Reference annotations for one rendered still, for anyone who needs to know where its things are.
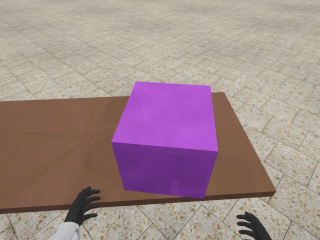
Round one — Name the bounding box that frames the robot left forearm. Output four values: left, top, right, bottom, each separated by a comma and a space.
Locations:
48, 221, 80, 240

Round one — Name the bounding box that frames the table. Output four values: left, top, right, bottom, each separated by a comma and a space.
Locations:
0, 92, 276, 214

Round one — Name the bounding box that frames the carton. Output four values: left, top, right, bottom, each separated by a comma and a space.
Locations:
111, 81, 218, 199

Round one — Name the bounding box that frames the robot right hand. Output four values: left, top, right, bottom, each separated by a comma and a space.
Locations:
236, 211, 272, 240

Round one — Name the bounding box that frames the robot left hand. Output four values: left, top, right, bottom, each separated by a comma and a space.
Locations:
64, 186, 101, 227

